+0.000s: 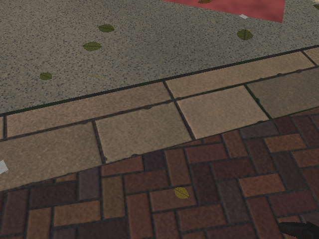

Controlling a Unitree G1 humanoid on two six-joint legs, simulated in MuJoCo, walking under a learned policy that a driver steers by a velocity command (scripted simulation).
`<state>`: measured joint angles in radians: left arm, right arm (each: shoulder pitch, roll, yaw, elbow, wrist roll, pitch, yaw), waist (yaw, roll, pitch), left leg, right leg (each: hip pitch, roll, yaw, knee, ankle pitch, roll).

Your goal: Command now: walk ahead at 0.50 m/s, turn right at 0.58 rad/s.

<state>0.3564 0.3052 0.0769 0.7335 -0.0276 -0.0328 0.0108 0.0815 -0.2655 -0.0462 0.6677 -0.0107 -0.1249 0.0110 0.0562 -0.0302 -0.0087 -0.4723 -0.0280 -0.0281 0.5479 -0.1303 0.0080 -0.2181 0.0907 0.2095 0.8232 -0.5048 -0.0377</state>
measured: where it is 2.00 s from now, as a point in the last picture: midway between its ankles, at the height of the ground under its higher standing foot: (178, 117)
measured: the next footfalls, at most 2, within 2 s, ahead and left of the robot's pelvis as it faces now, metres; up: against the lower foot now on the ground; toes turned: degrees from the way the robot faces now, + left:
right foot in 0.46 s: +0.37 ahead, -0.18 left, +0.00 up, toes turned -12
left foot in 1.00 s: +0.68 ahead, +0.05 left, +0.00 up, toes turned +7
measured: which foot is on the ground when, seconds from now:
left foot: down 0.00-0.48, up 0.50-0.98, down 1.00-1.00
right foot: up 0.00-0.44, down 0.46-1.00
